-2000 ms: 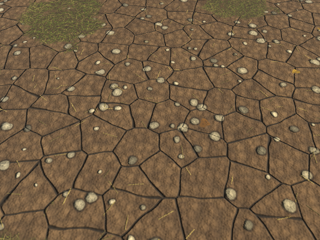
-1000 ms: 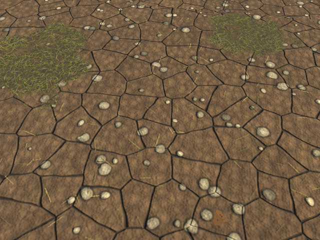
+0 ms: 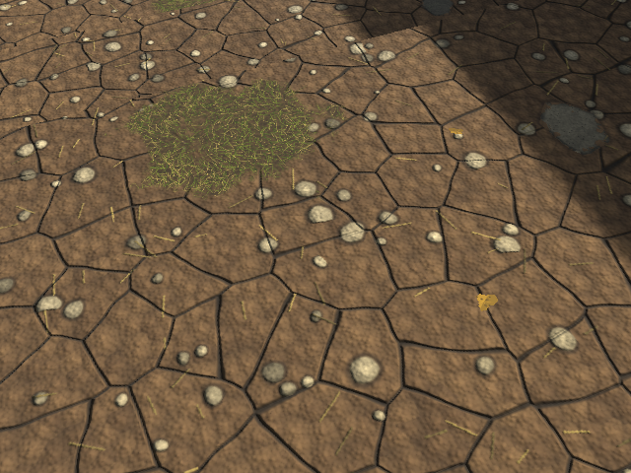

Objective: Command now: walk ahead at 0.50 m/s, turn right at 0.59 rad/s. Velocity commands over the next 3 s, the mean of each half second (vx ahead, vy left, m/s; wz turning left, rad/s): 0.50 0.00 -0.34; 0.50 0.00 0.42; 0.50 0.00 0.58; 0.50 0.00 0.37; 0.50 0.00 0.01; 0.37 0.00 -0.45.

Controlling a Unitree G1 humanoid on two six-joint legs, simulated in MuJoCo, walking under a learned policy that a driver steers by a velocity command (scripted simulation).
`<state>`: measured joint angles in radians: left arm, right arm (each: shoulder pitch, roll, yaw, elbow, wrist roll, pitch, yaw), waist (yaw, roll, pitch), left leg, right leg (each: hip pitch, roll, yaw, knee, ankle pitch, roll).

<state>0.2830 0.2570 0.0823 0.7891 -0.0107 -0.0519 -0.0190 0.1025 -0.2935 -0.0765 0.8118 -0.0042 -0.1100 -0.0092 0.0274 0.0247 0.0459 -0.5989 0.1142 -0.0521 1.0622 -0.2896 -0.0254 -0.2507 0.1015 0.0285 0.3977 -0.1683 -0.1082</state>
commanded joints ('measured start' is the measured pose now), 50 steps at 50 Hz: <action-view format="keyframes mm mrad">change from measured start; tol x32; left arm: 1 -27 176 41 -81 -5 -24 25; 50 -51 159 25 -65 17 -58 25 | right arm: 1 -18 -68 -17 -66 -13 7 -5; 50 67 -29 8 -197 26 73 39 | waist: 1 -29 -55 -64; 14 -92 -137 -193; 16 -81 324 -395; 35 -11 86 -86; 38 47 -389 -304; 50 1 -89 -14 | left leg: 1 -39 -8 1 -169 156 -33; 13 268 -120 22 -635 250 51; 16 957 282 -739 -739 -41 354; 34 353 34 -305 -744 106 189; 40 -257 -69 -73 170 -171 42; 50 -122 3 -11 -180 245 6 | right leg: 1 32 -244 248 -188 237 -178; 12 140 -251 380 8 121 -84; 18 -546 -102 128 927 -304 76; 35 77 -112 23 34 91 95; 38 556 -562 705 -78 -242 -136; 50 159 -351 -33 -246 223 -67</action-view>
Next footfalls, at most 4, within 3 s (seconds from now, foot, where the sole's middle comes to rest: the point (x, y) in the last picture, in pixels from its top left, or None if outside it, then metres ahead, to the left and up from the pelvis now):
0.28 left None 0.35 0.13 -0.78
0.72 right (416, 442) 0.52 -0.14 -0.78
1.22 left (276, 336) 0.77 0.17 -0.78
1.70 right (310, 227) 1.10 0.11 -0.78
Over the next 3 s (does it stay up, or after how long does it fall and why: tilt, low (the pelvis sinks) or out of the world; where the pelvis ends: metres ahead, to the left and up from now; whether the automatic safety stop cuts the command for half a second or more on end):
stays up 1.50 0.53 0.00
